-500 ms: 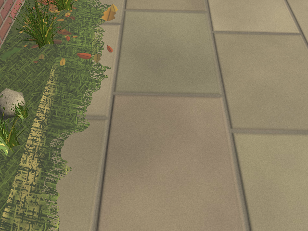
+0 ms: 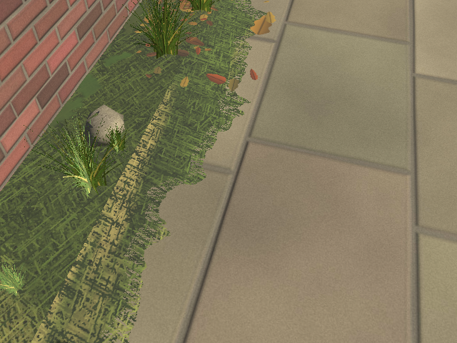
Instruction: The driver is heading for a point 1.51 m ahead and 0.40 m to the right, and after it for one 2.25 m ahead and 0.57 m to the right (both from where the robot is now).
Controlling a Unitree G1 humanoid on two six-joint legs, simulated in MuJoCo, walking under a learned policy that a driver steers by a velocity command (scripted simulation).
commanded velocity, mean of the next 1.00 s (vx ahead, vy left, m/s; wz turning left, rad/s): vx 0.35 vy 0.00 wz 0.04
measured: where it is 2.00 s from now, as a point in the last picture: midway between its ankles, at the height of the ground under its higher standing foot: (244, 203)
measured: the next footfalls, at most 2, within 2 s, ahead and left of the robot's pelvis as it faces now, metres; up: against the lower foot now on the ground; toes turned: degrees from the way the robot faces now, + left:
right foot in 0.28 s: +0.06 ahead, -0.11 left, +0.00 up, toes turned -2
left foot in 0.76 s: +0.43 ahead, +0.12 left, +0.00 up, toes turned +1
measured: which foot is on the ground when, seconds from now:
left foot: down 0.00-0.30, up 0.32-0.74, down 0.76-1.00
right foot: up 0.00-0.26, down 0.28-0.76, up 0.78-1.00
